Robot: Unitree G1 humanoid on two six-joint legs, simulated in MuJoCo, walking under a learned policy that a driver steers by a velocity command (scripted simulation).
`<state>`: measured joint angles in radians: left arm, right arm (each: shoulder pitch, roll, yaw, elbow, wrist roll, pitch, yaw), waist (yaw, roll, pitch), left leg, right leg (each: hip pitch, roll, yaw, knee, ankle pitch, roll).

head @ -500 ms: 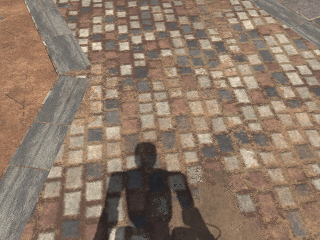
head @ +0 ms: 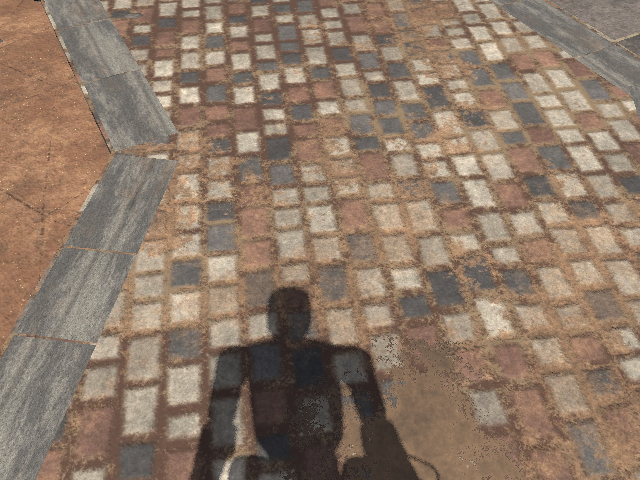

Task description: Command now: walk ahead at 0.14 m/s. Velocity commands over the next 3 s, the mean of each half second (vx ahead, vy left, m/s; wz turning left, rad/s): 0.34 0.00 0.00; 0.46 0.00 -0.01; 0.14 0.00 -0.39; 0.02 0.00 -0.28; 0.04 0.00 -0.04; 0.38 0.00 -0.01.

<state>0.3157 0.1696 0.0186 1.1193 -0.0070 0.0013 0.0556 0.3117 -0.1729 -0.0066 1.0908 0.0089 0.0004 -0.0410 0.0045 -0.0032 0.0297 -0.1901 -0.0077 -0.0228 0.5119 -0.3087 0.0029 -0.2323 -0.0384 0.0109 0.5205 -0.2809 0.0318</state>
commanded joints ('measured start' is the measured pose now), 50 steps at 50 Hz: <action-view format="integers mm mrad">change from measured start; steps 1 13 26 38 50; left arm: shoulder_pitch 64 301 285 48 -233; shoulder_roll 89 149 172 168 91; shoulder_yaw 18 42 28 46 38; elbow -18 -17 -65 -183 -289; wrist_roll -7 2 -3 -29 2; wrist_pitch -7 -133 -95 -140 -101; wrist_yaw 6 -59 -28 -37 -53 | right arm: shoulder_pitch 86 -64 -439 -153 18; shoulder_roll -131 -102 -87 -143 -208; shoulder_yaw -30 -36 -29 -62 -55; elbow -18 -158 -288 -191 -109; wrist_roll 12 45 26 -5 -12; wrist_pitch -3 -110 -103 -121 -106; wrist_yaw -9 28 79 83 34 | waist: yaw -12 62 68 -33 -42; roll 47 -135 -98 -2 51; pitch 108 116 151 -73 13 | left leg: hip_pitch -137 -704 -461 120 -10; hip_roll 32 44 52 272 145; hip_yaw -62 -77 84 -331 39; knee -161 739 101 -303 -350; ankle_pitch -447 -121 328 190 627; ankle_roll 80 78 42 243 181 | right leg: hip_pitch -95 334 199 -397 -308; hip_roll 65 -355 -181 -75 -44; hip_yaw -70 619 58 78 -44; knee -5 -358 -448 789 129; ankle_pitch -342 -181 348 -22 420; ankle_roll -50 -290 -206 -96 -42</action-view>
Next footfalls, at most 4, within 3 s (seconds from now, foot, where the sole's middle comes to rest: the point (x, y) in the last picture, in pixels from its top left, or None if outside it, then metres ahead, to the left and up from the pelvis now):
0.66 left None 0.44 0.09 -0.77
1.16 right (389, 394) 0.70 -0.12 -0.77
1.62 left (293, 393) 0.70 0.10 -0.77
1.98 right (401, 444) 0.59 -0.14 -0.77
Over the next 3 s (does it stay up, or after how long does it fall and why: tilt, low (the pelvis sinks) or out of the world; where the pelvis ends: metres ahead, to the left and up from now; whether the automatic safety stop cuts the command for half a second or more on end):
stays up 0.80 -0.05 0.00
